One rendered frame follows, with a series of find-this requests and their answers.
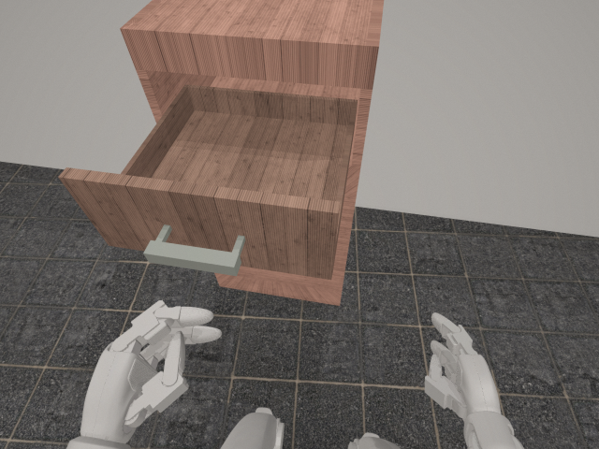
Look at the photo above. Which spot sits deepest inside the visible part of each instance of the robot right hand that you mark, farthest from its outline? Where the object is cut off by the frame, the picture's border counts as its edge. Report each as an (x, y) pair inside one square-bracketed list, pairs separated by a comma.
[(469, 386)]

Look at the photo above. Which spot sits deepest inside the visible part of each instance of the drawer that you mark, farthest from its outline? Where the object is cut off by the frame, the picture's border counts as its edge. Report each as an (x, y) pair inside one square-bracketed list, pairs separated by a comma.
[(226, 162)]

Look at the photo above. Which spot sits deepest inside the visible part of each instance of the left robot thigh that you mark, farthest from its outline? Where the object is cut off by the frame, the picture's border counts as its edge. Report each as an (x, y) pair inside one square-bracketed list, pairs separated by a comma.
[(256, 431)]

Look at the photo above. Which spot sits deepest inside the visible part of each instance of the right robot forearm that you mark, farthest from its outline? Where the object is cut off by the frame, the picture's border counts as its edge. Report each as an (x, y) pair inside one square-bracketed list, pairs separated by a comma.
[(489, 430)]

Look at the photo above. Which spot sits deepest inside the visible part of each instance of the handle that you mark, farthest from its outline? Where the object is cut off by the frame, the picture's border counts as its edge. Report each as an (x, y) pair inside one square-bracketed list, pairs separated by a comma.
[(182, 256)]

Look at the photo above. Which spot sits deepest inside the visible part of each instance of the cabinet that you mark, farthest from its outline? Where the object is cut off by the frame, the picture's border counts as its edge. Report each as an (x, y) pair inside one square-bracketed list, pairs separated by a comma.
[(311, 47)]

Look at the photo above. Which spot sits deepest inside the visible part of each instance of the robot left hand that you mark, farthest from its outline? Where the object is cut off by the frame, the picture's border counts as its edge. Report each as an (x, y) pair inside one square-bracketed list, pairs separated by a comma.
[(111, 408)]

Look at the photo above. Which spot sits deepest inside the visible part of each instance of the robot left shin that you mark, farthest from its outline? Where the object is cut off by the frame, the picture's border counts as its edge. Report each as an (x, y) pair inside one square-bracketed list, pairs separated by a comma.
[(263, 410)]

